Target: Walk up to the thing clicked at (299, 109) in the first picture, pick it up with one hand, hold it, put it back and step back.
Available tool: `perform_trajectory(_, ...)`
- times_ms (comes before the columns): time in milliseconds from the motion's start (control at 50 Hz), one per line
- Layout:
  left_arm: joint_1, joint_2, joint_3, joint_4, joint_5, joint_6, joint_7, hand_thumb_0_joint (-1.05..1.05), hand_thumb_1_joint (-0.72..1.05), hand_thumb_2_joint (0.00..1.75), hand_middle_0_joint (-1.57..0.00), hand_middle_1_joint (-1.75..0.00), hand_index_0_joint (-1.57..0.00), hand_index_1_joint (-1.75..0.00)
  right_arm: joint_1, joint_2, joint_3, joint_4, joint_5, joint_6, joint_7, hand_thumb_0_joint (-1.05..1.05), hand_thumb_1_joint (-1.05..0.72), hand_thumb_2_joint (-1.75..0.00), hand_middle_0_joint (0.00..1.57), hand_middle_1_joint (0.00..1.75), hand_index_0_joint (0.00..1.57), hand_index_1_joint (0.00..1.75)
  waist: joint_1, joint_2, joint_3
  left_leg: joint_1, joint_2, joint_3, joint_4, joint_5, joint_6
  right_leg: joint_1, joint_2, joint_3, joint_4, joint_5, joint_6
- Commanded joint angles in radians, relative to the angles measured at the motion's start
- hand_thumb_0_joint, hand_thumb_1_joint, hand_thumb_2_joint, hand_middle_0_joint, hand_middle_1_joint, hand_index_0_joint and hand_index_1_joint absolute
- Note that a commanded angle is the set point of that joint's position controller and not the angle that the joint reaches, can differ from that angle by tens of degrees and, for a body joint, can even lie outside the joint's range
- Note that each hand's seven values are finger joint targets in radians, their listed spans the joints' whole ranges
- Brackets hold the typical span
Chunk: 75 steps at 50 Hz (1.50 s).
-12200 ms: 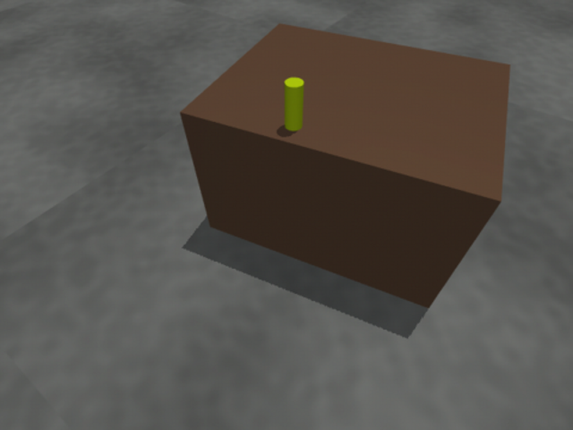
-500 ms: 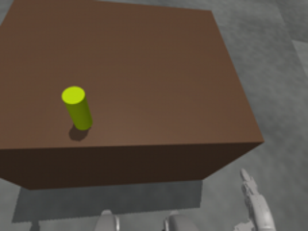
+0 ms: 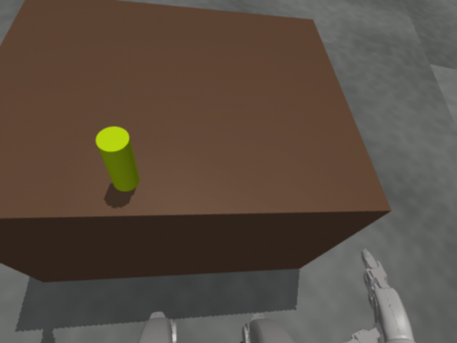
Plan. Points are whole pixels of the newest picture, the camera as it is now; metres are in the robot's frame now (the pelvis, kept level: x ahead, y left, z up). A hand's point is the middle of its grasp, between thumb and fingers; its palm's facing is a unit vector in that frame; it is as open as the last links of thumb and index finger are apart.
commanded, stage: go down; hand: left
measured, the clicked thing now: (120, 161) +0.45 +0.18 -0.03
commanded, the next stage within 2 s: none
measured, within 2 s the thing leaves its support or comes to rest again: neither
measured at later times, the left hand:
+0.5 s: hand out of the picture +0.37 +0.36 +0.07, palm faces +0.15 -0.99 +0.01, open 17.6 cm
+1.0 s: hand out of the picture +0.39 +0.37 +0.08, palm faces +0.14 -0.99 +0.00, open 17.7 cm
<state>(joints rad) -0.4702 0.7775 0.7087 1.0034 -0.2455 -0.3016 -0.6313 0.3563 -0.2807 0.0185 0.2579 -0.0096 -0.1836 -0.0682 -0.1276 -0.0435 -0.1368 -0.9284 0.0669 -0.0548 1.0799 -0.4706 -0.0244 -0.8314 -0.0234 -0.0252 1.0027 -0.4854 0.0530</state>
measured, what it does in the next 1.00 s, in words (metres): stands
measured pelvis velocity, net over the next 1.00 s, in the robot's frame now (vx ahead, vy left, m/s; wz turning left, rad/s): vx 0.00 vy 0.00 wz -0.01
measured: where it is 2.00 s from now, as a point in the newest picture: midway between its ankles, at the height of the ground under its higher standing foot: outside the picture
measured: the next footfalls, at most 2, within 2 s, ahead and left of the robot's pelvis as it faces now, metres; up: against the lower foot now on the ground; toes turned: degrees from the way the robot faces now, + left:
none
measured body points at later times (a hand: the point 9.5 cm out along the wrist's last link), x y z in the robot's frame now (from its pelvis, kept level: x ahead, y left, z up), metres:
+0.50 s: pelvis +0.01 +0.00 +0.00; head +0.09 +0.04 +0.44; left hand +0.35 +0.42 +0.07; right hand +0.17 -0.25 -0.02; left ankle +0.02 +0.13 -0.66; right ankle +0.00 -0.16 -0.66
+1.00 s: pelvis +0.00 +0.00 +0.00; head +0.10 +0.04 +0.44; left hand +0.38 +0.42 +0.08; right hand +0.15 -0.26 -0.02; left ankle +0.02 +0.13 -0.66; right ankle +0.00 -0.16 -0.66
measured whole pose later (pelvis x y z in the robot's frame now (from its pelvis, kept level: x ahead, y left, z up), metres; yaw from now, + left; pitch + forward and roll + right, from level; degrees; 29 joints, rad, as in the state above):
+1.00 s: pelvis +0.00 +0.00 +0.00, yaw -1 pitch +19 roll -4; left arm -0.51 0.81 0.71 1.04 -0.24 -0.27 -0.63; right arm 0.36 -0.28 0.04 0.26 -0.01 -0.19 -0.08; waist -0.14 -0.02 -0.13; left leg -0.95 0.07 -0.05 1.08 -0.47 -0.02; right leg -0.85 -0.02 -0.02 1.01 -0.48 0.05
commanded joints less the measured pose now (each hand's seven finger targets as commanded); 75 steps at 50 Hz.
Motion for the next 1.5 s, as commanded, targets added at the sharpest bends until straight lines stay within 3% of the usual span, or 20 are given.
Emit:
perform_trajectory(0, -0.265, 0.336, 0.015, -0.176, -0.037, -0.051, -0.011, 0.00, -0.61, 0.05, -0.07, -0.07, -0.07, -0.08, 0.028, -0.142, -0.065, -0.150, 0.007, -0.057, -0.012, 0.00, 0.50, -0.06, 0.05, 0.05, 0.05, 0.05, 0.024, 0.266, -0.310, 0.376, -0.039, 0.010, -0.155, 0.267, 0.014, -0.002, 0.042, -0.032, -0.112, 0.194, -0.065)
perform_trajectory(20, -0.261, 0.334, 0.017, -0.167, -0.040, -0.051, -0.012, 0.00, -0.61, 0.04, -0.07, -0.07, -0.07, -0.08, 0.035, -0.139, -0.066, -0.139, 0.007, -0.056, -0.010, 0.00, 0.50, -0.06, 0.05, 0.05, 0.05, 0.05, 0.024, 0.268, -0.325, 0.383, -0.038, 0.011, -0.150, 0.269, 0.014, 0.005, 0.041, -0.033, -0.112, 0.198, -0.064)
perform_trajectory(100, -0.302, 0.445, 0.073, -0.264, -0.037, -0.057, -0.001, 0.00, -0.61, 0.04, -0.07, -0.08, -0.07, -0.08, 0.048, -0.172, -0.084, -0.157, 0.004, -0.054, -0.018, 0.00, 0.50, -0.06, 0.05, 0.05, 0.05, 0.05, 0.042, 0.317, -0.400, 0.439, -0.038, 0.010, -0.156, 0.316, 0.008, 0.047, 0.040, -0.031, -0.116, 0.225, -0.062)
perform_trajectory(220, -0.187, 0.380, 0.078, -0.211, -0.039, -0.036, 0.010, 0.00, -0.61, 0.05, -0.07, -0.08, -0.07, -0.09, 0.017, -0.197, -0.119, -0.155, 0.002, -0.053, -0.026, 0.00, 0.48, -0.07, 0.05, 0.05, 0.05, 0.05, 0.049, 0.272, -0.379, 0.439, -0.034, 0.009, -0.143, 0.407, 0.010, 0.051, 0.043, -0.031, -0.107, 0.277, -0.063)
perform_trajectory(320, -0.144, 0.304, 0.030, -0.191, -0.047, -0.027, -0.007, 0.00, -0.61, 0.06, -0.06, -0.09, -0.06, -0.09, 0.029, -0.130, -0.046, -0.147, 0.008, -0.049, -0.018, 0.00, 0.49, -0.06, 0.05, 0.05, 0.05, 0.05, 0.057, 0.192, -0.350, 0.370, -0.041, 0.024, -0.128, 0.427, 0.026, 0.099, 0.041, -0.024, -0.117, 0.335, -0.055)
perform_trajectory(400, -0.203, 0.343, 0.052, -0.247, -0.061, -0.044, -0.019, 0.00, -0.61, 0.06, -0.06, -0.09, -0.06, -0.09, 0.052, -0.157, -0.070, -0.147, 0.008, -0.051, -0.018, 0.00, 0.50, -0.06, 0.05, 0.05, 0.05, 0.05, 0.039, 0.220, -0.373, 0.434, -0.035, 0.013, -0.130, 0.482, 0.019, 0.074, 0.043, -0.032, -0.106, 0.340, -0.054)
perform_trajectory(480, -0.251, 0.403, 0.075, -0.262, -0.041, -0.054, -0.003, 0.00, -0.61, 0.07, -0.05, -0.08, -0.05, -0.09, 0.057, -0.200, -0.121, -0.146, 0.003, -0.054, -0.026, 0.00, 0.49, -0.06, 0.05, 0.05, 0.05, 0.05, 0.016, 0.213, -0.355, 0.427, -0.041, 0.020, -0.122, 0.439, 0.024, 0.064, 0.038, -0.019, -0.114, 0.339, -0.050)
perform_trajectory(560, -0.257, 0.387, 0.071, -0.219, -0.045, -0.058, -0.009, 0.00, -0.61, 0.06, -0.06, -0.08, -0.06, -0.08, 0.029, -0.174, -0.107, -0.129, 0.008, -0.057, -0.018, 0.00, 0.49, -0.06, 0.05, 0.05, 0.05, 0.05, 0.023, 0.233, -0.312, 0.378, -0.049, 0.024, -0.123, 0.361, 0.025, 0.042, 0.034, -0.014, -0.114, 0.290, -0.053)
perform_trajectory(600, -0.277, 0.393, 0.065, -0.203, -0.045, -0.061, -0.025, 0.00, -0.61, 0.05, -0.06, -0.07, -0.06, -0.08, 0.030, -0.136, -0.065, -0.113, 0.008, -0.058, -0.010, 0.00, 0.49, -0.06, 0.05, 0.05, 0.05, 0.05, 0.026, 0.275, -0.326, 0.382, -0.049, 0.020, -0.128, 0.329, 0.021, 0.028, 0.033, -0.020, -0.113, 0.253, -0.058)
perform_trajectory(700, -0.339, 0.416, 0.042, -0.199, -0.034, -0.052, -0.032, 0.00, -0.61, 0.04, -0.07, -0.08, -0.07, -0.08, -0.001, -0.132, -0.045, -0.126, 0.003, -0.062, -0.017, 0.00, 0.50, -0.06, 0.05, 0.05, 0.05, 0.05, 0.022, 0.299, -0.373, 0.403, -0.045, 0.019, -0.132, 0.311, 0.020, 0.036, 0.034, -0.020, -0.118, 0.245, -0.059)
perform_trajectory(760, -0.352, 0.458, 0.062, -0.183, -0.029, -0.044, -0.022, 0.00, -0.61, 0.03, -0.07, -0.07, -0.07, -0.07, -0.026, -0.189, -0.085, -0.149, -0.001, -0.068, -0.028, 0.00, 0.49, -0.06, 0.05, 0.05, 0.05, 0.05, 0.020, 0.308, -0.370, 0.398, -0.043, 0.011, -0.144, 0.243, 0.015, 0.007, 0.039, -0.024, -0.119, 0.186, -0.062)
perform_trajectory(820, -0.336, 0.461, 0.067, -0.169, -0.026, -0.035, -0.010, 0.00, -0.61, 0.03, -0.07, -0.08, -0.07, -0.08, 0.011, -0.192, -0.093, -0.134, -0.001, -0.062, -0.031, 0.00, 0.49, -0.06, 0.05, 0.05, 0.05, 0.05, 0.018, 0.278, -0.369, 0.391, -0.041, 0.011, -0.143, 0.243, 0.016, 0.011, 0.042, -0.029, -0.121, 0.188, -0.062)
perform_trajectory(940, -0.229, 0.389, 0.047, -0.119, -0.023, -0.017, 0.002, 0.00, -0.61, 0.04, -0.07, -0.08, -0.07, -0.08, 0.028, -0.164, -0.069, -0.166, 0.004, -0.056, -0.027, 0.00, 0.49, -0.06, 0.05, 0.05, 0.05, 0.05, 0.038, 0.187, -0.367, 0.347, -0.046, 0.024, -0.127, 0.315, 0.028, 0.072, 0.043, -0.023, -0.122, 0.265, -0.056)
perform_trajectory(1060, -0.241, 0.399, 0.068, -0.241, -0.040, -0.032, -0.004, 0.00, -0.61, 0.05, -0.06, -0.08, -0.07, -0.08, 0.003, -0.156, -0.063, -0.168, 0.006, -0.054, -0.022, 0.00, 0.49, -0.06, 0.05, 0.05, 0.05, 0.05, 0.069, 0.275, -0.411, 0.446, -0.031, 0.003, -0.146, 0.446, 0.006, 0.048, 0.046, -0.040, -0.096, 0.277, -0.063)
perform_trajectory(1120, -0.273, 0.415, 0.076, -0.296, -0.034, -0.035, 0.008, 0.00, -0.61, 0.06, -0.06, -0.09, -0.06, -0.09, 0.015, -0.181, -0.094, -0.167, 0.005, -0.054, -0.034, 0.00, 0.49, -0.06, 0.05, 0.05, 0.05, 0.05, 0.053, 0.291, -0.407, 0.470, -0.032, 0.006, -0.154, 0.433, 0.004, 0.063, 0.044, -0.033, -0.107, 0.280, -0.062)
perform_trajectory(1180, -0.241, 0.354, 0.057, -0.253, -0.036, -0.025, 0.010, 0.00, -0.61, 0.06, -0.06, -0.08, -0.06, -0.09, 0.032, -0.184, -0.105, -0.127, 0.003, -0.053, -0.035, 0.00, 0.49, -0.06, 0.05, 0.05, 0.05, 0.05, 0.033, 0.262, -0.358, 0.464, -0.030, 0.008, -0.149, 0.441, 0.011, 0.036, 0.044, -0.032, -0.114, 0.288, -0.061)
perform_trajectory(1260, -0.217, 0.316, 0.030, -0.201, -0.044, -0.024, -0.005, 0.00, -0.61, 0.05, -0.06, -0.08, -0.06, -0.08, 0.049, -0.148, -0.076, -0.091, 0.007, -0.059, -0.029, 0.00, 0.49, -0.06, 0.05, 0.05, 0.05, 0.05, 0.021, 0.212, -0.296, 0.386, -0.041, 0.021, -0.139, 0.362, 0.024, 0.035, 0.041, -0.026, -0.125, 0.281, -0.055)
perform_trajectory(1340, -0.219, 0.338, 0.037, -0.189, -0.052, -0.031, -0.024, 0.00, -0.61, 0.04, -0.06, -0.08, -0.06, -0.08, 0.057, -0.140, -0.059, -0.118, 0.007, -0.060, -0.019, 0.00, 0.49, -0.06, 0.05, 0.05, 0.05, 0.05, 0.025, 0.199, -0.322, 0.372, -0.045, 0.024, -0.128, 0.359, 0.029, 0.049, 0.038, -0.026, -0.120, 0.285, -0.055)
perform_trajectory(1380, -0.251, 0.400, 0.064, -0.227, -0.048, -0.043, -0.023, 0.00, -0.61, 0.05, -0.06, -0.09, -0.06, -0.09, 0.051, -0.144, -0.059, -0.107, 0.007, -0.061, -0.020, 0.00, 0.49, -0.06, 0.05, 0.05, 0.05, 0.05, 0.031, 0.221, -0.354, 0.387, -0.049, 0.028, -0.119, 0.376, 0.029, 0.066, 0.034, -0.019, -0.121, 0.311, -0.051)
perform_trajectory(1480, -0.323, 0.461, 0.092, -0.304, -0.041, -0.059, -0.017, 0.00, -0.61, 0.05, -0.06, -0.08, -0.06, -0.09, -0.010, -0.184, -0.097, -0.140, 0.002, -0.062, -0.031, 0.00, 0.48, -0.07, 0.05, 0.05, 0.05, 0.05, 0.046, 0.313, -0.416, 0.453, -0.051, 0.019, -0.135, 0.370, 0.014, 0.072, 0.032, -0.014, -0.116, 0.284, -0.059)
